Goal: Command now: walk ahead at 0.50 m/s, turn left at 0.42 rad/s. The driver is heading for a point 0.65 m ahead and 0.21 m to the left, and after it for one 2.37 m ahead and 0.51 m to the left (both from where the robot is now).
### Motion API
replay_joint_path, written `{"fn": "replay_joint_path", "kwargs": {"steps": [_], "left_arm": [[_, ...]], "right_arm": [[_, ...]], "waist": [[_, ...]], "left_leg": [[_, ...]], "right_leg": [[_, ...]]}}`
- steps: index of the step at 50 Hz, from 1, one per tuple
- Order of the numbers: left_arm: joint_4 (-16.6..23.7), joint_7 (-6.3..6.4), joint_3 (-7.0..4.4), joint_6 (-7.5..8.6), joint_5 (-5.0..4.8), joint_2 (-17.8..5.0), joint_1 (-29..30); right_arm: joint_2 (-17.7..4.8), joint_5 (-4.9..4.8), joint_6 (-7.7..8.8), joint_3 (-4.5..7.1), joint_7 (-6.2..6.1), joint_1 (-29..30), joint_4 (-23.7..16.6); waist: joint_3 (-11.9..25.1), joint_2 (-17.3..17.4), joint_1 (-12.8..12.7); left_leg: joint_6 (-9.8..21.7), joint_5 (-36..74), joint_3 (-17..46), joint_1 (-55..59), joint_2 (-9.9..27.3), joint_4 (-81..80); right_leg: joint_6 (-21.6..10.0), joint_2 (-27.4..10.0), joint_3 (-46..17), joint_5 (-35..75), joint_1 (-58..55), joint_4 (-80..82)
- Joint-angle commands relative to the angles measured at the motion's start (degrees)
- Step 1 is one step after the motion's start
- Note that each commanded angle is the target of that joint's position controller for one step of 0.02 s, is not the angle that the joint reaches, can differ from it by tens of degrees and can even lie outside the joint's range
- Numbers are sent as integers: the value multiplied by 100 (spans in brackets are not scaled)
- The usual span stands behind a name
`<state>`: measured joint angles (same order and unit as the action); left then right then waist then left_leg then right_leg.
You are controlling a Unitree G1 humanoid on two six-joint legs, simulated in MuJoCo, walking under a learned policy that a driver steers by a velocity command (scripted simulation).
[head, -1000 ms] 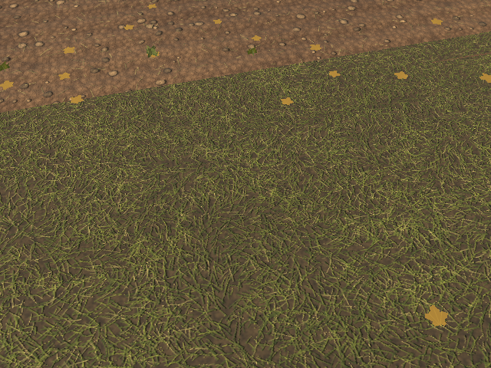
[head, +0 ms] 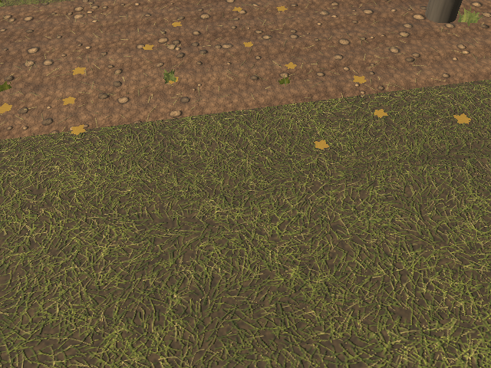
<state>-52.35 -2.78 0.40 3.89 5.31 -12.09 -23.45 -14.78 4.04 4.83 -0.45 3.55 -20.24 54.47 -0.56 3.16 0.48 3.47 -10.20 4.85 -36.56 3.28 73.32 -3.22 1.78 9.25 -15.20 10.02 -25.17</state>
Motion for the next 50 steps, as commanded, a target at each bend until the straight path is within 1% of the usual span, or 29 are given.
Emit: {"fn": "replay_joint_path", "kwargs": {"steps": [1,6,12,15,16,17,18,19,20,22,24,26,28,29,30,33,34,35,36,37,38,40,42,43,45,46,47,48,50], "left_arm": [[199,153,-9,293,-172,-273,-65],[-12,155,-127,339,43,-595,54],[-558,212,-213,247,-48,-735,-864],[-447,192,-372,191,97,-1122,-514],[-376,158,-369,253,96,-1072,-394],[-238,30,-136,307,222,-425,-848],[-89,-271,-157,315,3,-549,-144],[287,-304,-137,320,-236,-418,1064],[492,-131,-172,368,-240,-585,1594],[554,216,-125,315,-21,-407,1062],[607,340,-12,148,47,-100,939],[789,397,-69,89,-69,-435,1077],[1055,309,87,69,-77,-68,1426],[845,202,164,110,33,69,682],[780,137,100,119,78,-120,181],[1402,162,6,190,152,-497,1002],[1359,236,-35,235,112,-546,704],[1054,337,-101,284,61,-585,-424],[704,441,-252,309,-64,-801,-1801],[1097,290,-275,279,-311,-1330,-1306],[1183,180,-279,322,-105,-1231,-622],[883,114,59,366,-125,-129,-33],[819,249,285,345,-19,631,337],[785,360,179,340,42,248,441],[775,605,168,446,-144,210,-130],[742,590,112,499,-173,-66,-205],[393,464,-268,438,-830,-995,-261],[536,239,-26,532,-168,-762,-233],[304,47,-34,589,-249,-738,-512]], "right_arm": [[228,31,-26,-69,49,16,-444],[61,-135,-154,-59,196,952,-805],[-238,-49,-82,192,146,2161,-1210],[-569,-169,50,413,-10,1356,-1094],[-951,-201,168,599,-108,404,-778],[-1147,-215,167,696,-220,-949,-434],[-1175,-82,86,649,-242,-2258,-4],[-1174,15,250,740,-239,-2266,266],[-1014,-103,372,693,-198,-1282,70],[-271,-238,448,388,-101,-183,-84],[-75,-237,438,267,1,357,-282],[-413,-228,456,339,30,604,-471],[-682,-63,371,409,126,397,-487],[-603,191,341,391,102,428,-554],[-564,243,342,388,76,390,-620],[-486,152,434,422,-113,-400,-633],[-531,128,439,467,-138,-364,-744],[-621,64,439,521,-72,308,-1086],[-672,62,459,528,83,748,-1360],[184,130,436,303,311,-210,-1193],[-40,145,416,240,387,-49,-1366],[-259,168,129,255,-84,668,-1426],[49,347,45,79,-298,775,-1377],[321,485,45,-79,-191,369,-1242],[141,507,146,-130,31,715,-1206],[146,313,138,-186,97,1036,-1278],[-47,-577,-80,72,100,1804,-1472],[-9,43,-92,-201,169,1360,-1496],[-412,360,-211,-76,118,1339,-1612]], "waist": [[-285,-576,167],[-390,-420,60],[-729,-669,-335],[-377,-879,278],[151,-726,607],[1589,174,791],[2166,273,1303],[831,-152,1549],[-182,-86,1206],[-23,-7,302],[-71,-261,-121],[-125,-332,-186],[-100,-58,-114],[-32,49,-318],[-49,-101,-504],[-100,-111,9],[-61,-105,-42],[85,-557,-627],[261,-796,-1310],[948,-2078,-888],[-61,-776,-778],[-369,-101,-445],[-214,-289,-147],[-231,-442,1],[-251,-253,-408],[-51,-81,-535],[-146,143,-126],[-584,-653,-343],[-812,-226,-142]], "left_leg": [[95,760,273,-636,617,-2007],[128,1976,-152,1,307,-3014],[168,824,-612,-298,-109,-3771],[382,374,-1227,1655,-827,-3447],[627,1070,-955,3214,-859,-3434],[1648,1098,909,6462,8,-3407],[2226,568,3249,7337,1066,-4926],[1680,-244,3211,6742,1072,-5375],[1447,-396,2640,4999,898,-5424],[1580,99,2112,2950,688,-5656],[1594,81,2004,1677,638,-6115],[1341,72,1447,1003,295,-6244],[1138,-3,815,-95,-342,-5967],[1025,392,610,-777,-376,-5319],[1079,804,812,-932,-322,-4790],[1220,629,1768,1272,-68,-3507],[1217,945,1910,1564,-54,-2827],[1106,1044,1684,818,-318,-1671],[1032,1050,1481,-393,-687,-262],[492,-1659,715,-1915,-1583,1816],[307,-2145,909,-3792,-1028,2310],[-30,-962,987,-3647,-99,1592],[-394,-485,430,-2219,289,50],[-410,352,-20,-1092,137,-16],[-588,3468,-318,-1011,222,-2029],[-579,4892,-639,698,142,-3234],[-521,4398,-1074,2432,-546,-3220],[-681,4309,-683,2662,-32,-3397],[-583,3614,-735,2735,38,-3834]], "right_leg": [[-1559,-2255,-1442,2596,-178,1789],[-1031,-1818,-103,3254,-238,1670],[-667,-1939,339,3724,-1908,1250],[-503,-1874,827,6164,-1208,-228],[-235,-1630,829,5715,-290,-1422],[394,-1095,508,3316,2047,-3302],[527,6,-64,-1858,3218,-5193],[143,-143,-1160,-1753,4404,-5309],[82,-572,-1432,-1322,4250,-5119],[-30,-866,-1544,-844,2584,-4461],[122,-910,-1485,-936,1767,-3909],[342,-777,-1210,-552,1304,-2806],[440,-314,-607,476,111,-2326],[435,-330,-625,1827,-560,-3366],[507,-347,-540,1618,-591,-3750],[478,-221,-988,483,1196,-2934],[501,-58,-983,104,1109,-2628],[431,118,-864,100,-115,-1954],[153,41,-832,171,-1682,-1546],[-1900,-2006,-4207,935,-2662,-580],[-2710,-3321,-6299,528,-1928,-7],[-2008,-2621,-5063,-882,-456,-226],[-1640,-1623,-3536,-598,846,-295],[-1447,-1046,-2736,-349,1808,-587],[-949,-274,-1769,-1315,1770,-1595],[-620,157,-1160,-1815,2894,-1802],[-637,-419,-1963,-2237,3536,-663],[-671,-83,-1384,-2427,4259,-1383],[-839,-341,-2046,-2953,3459,-1732]]}}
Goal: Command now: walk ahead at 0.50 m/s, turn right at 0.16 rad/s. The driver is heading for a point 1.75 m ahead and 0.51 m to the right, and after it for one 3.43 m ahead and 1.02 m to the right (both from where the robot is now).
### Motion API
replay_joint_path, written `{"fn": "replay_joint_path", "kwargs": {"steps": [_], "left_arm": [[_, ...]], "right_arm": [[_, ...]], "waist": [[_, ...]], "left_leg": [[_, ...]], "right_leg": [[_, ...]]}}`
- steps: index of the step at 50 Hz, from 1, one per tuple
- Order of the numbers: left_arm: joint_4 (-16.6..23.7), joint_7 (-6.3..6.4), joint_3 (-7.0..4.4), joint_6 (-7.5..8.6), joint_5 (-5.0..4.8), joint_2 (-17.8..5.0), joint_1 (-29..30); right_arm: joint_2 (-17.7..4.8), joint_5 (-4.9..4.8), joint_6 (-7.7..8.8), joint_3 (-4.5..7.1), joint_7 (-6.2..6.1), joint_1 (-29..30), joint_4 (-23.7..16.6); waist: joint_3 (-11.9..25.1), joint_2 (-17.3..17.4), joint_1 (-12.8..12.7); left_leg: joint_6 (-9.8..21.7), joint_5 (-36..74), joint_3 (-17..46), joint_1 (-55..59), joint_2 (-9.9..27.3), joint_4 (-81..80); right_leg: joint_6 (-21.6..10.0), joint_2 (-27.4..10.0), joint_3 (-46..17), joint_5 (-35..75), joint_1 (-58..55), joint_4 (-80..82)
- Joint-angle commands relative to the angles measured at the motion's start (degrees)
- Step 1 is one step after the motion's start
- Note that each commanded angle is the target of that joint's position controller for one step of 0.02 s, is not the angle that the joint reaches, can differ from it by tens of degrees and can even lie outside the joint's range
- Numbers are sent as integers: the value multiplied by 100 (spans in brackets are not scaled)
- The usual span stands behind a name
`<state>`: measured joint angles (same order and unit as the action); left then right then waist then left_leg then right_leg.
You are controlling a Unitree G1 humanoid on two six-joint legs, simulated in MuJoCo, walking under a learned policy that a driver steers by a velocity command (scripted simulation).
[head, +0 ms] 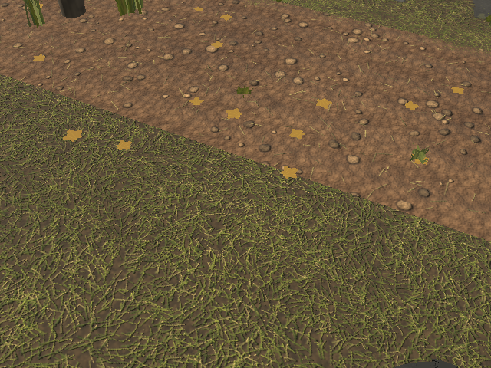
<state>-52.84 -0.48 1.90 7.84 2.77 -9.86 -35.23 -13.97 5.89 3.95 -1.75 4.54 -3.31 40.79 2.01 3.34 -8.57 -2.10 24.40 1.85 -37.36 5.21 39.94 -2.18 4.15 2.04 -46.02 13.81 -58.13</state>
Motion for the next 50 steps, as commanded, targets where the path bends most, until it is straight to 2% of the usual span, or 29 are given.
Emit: {"fn": "replay_joint_path", "kwargs": {"steps": [1,3,4,5,6,7,8,9,10,12,14,16,22,27,28,29,30,31,32,33,35,38,41,44,46,47,48,49,50], "left_arm": [[181,-144,-177,118,-138,-986,414],[-320,-175,-161,-135,-111,-1054,11],[-475,-321,-133,-243,133,-1004,-221],[-628,-535,8,-258,331,-356,-726],[-567,-569,59,-264,185,-28,-939],[-33,-602,30,-178,65,-253,374],[333,-559,-32,-57,3,-390,1089],[391,-430,-194,12,-23,-797,1411],[176,-312,-328,71,-92,-1089,1522],[73,-234,-255,-97,148,-461,1497],[180,-305,-116,-244,169,-33,1663],[377,-426,-48,-299,58,10,2150],[755,-495,-335,-361,8,-704,3222],[783,-302,-659,-224,-17,-1205,2711],[501,-192,-822,-104,-56,-1531,1954],[135,-29,-966,-109,18,-1824,785],[-241,-37,-823,-184,90,-1744,-619],[-500,-50,-937,-24,111,-1645,-623],[-350,-109,-900,92,-33,-1520,291],[-202,-181,-707,152,-150,-1038,1086],[2,-317,-480,188,-140,-638,2005],[306,-368,-550,197,-112,-1047,2338],[373,-406,-576,99,279,-1180,2054],[438,-306,-634,156,289,-1162,1465],[796,-489,-793,214,244,-1418,2383],[974,-670,-730,309,169,-1103,2750],[826,-781,-472,315,168,-63,1632],[986,-663,-530,150,83,-273,1337],[1028,-456,-552,-106,210,-646,1677]], "right_arm": [[-551,265,-160,27,8,-321,-219],[-482,191,-179,28,-62,-809,137],[-771,52,-53,215,-149,-1782,420],[-1100,-45,22,431,-111,-3148,728],[-1022,-43,44,434,3,-3331,661],[-918,117,7,479,-104,-3298,624],[-1149,-47,-56,591,-178,-2697,550],[-915,-72,-93,546,-170,-2574,607],[-167,37,-45,285,-122,-1940,432],[5,-106,27,200,-141,-1919,569],[-72,-288,183,270,-265,-2064,824],[-396,-126,251,395,-303,-1861,925],[-420,-48,295,348,-311,-2189,1329],[-1253,-9,213,617,-312,-2324,1517],[-1145,10,239,601,-262,-2409,1563],[-529,220,257,413,-130,-2894,1565],[-175,8,278,295,165,-2705,1257],[-317,-311,291,298,187,-979,808],[-487,-300,306,333,5,-418,623],[-661,-185,304,384,-215,-719,627],[-14,-13,161,180,-457,-1096,629],[-295,-141,49,206,-553,-979,379],[215,-13,91,-10,-360,-1499,331],[-430,97,99,165,-245,-1480,109],[-715,-32,179,426,-328,-4382,1015],[-764,-88,245,502,-415,-5665,1372],[-880,-138,342,317,-232,-4298,970],[-1032,-50,410,370,-61,-2896,610],[-389,-112,372,214,-13,-2019,547]], "waist": [[-1073,-63,632],[-1033,-150,693],[-674,13,977],[800,945,1310],[1894,943,1337],[1505,399,1792],[961,439,1653],[300,111,1549],[-359,-498,1191],[-442,174,662],[-456,-129,613],[-468,-237,680],[-818,-70,787],[-725,235,296],[-311,144,90],[901,-626,30],[2290,-1075,-200],[507,-436,-769],[-547,-453,-470],[-246,-285,142],[-565,-446,906],[-410,-235,1032],[-321,-629,1227],[-459,-475,1014],[-282,190,2376],[-80,716,3027],[173,557,1565],[-439,2,974],[-868,-357,961]], "left_leg": [[15,-343,-131,2216,22,-1751],[342,145,102,2384,335,-3441],[659,632,-165,4099,385,-3069],[1728,2078,217,7051,981,-934],[2351,3622,657,8330,1789,110],[2178,3345,992,8054,1920,-250],[2184,790,1358,7330,2075,-917],[2243,-1132,1629,6042,2083,-1602],[2209,-440,1049,3882,1987,-2243],[2358,-285,606,2802,1785,-2961],[2122,-289,203,3171,1675,-3100],[1852,251,-421,3246,1412,-3066],[1126,-21,-1429,3649,1047,-2877],[802,2509,-1926,3577,1113,-1007],[589,2098,-1828,2839,944,196],[42,-628,-1544,878,547,2231],[-273,-6051,-830,-450,-662,4167],[153,-5772,161,-1877,-572,3996],[194,-5470,370,-1846,-146,3883],[312,-5104,472,-718,61,3275],[323,-5014,460,829,295,2707],[108,-4322,27,1843,22,1298],[23,-2183,-547,3454,-382,2071],[-35,-3127,-321,2250,-411,1806],[159,-4009,-866,4774,-1015,1452],[885,-4284,206,5345,-427,226],[2652,-692,2947,4992,1254,-448],[3350,-938,4523,4022,2100,-1041],[3250,-2758,4749,3209,2397,-1118]], "right_leg": [[-956,-642,-1678,161,1633,1003],[-825,-661,-2050,880,17,21],[-664,-650,-1857,1760,735,-789],[-100,-54,-1044,1657,2374,-3085],[103,-59,-1006,1138,3509,-4107],[159,-193,-1105,1803,4508,-3735],[180,-534,-915,2291,5297,-3263],[176,-765,-877,2640,5328,-2969],[84,-1072,-1145,3831,4040,-1246],[7,-1344,-822,3721,2810,-279],[-79,-1358,-714,4027,2852,920],[-182,-1199,-522,4631,2593,1576],[-308,-735,-282,5433,2291,1871],[-458,193,618,3917,352,1898],[-695,244,345,4564,-1001,2019],[-1658,-354,-1089,5918,-3805,1594],[-2685,-1858,-3961,5103,-5456,3121],[-1958,-1807,-4071,3736,-4503,3823],[-1697,-1674,-3492,3356,-2901,3878],[-1755,-1527,-3162,3774,-1702,3967],[-1835,-1426,-2831,3918,657,4379],[-1456,-810,-2080,3641,1799,4725],[-1210,-214,-1366,4251,3286,3567],[-1268,-505,-2068,4462,1751,2379],[-1222,-200,-2079,6412,3185,-2],[-1044,458,-1832,4853,3798,-2628],[-656,943,-1563,1385,4567,-3883],[-438,574,-1943,1533,5424,-4024],[-194,-89,-2236,2140,6098,-3853]]}}
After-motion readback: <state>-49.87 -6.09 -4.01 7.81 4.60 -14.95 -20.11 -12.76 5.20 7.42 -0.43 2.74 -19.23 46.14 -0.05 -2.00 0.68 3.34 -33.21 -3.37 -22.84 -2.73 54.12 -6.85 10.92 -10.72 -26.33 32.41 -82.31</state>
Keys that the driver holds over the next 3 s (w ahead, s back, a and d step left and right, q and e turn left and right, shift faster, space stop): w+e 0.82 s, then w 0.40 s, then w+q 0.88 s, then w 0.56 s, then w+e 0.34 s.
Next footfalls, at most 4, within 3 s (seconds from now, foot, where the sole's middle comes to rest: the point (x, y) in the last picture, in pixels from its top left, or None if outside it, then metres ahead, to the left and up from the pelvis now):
0.08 left None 0.19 0.11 -0.88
0.56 right None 0.50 -0.17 -0.88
0.94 left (301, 338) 0.67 -0.04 -0.88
1.32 right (410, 336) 0.82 -0.43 -1.07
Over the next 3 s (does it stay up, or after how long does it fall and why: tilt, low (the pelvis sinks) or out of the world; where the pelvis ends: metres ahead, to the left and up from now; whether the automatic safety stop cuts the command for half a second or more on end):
stays up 1.64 -0.38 -0.28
